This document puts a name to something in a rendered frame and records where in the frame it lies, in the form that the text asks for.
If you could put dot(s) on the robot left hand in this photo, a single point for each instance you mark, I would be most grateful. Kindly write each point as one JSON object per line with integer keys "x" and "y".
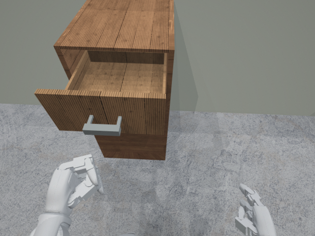
{"x": 60, "y": 197}

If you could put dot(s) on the drawer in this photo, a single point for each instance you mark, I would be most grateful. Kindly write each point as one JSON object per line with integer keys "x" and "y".
{"x": 108, "y": 84}

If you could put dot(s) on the robot right hand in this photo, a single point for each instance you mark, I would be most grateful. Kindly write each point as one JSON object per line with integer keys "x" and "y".
{"x": 259, "y": 222}

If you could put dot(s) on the robot left forearm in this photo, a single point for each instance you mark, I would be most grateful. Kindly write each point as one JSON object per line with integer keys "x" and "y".
{"x": 52, "y": 224}

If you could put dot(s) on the cabinet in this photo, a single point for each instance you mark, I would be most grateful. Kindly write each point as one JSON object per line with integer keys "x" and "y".
{"x": 130, "y": 26}

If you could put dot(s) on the handle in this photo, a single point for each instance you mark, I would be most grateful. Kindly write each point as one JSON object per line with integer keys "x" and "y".
{"x": 102, "y": 129}

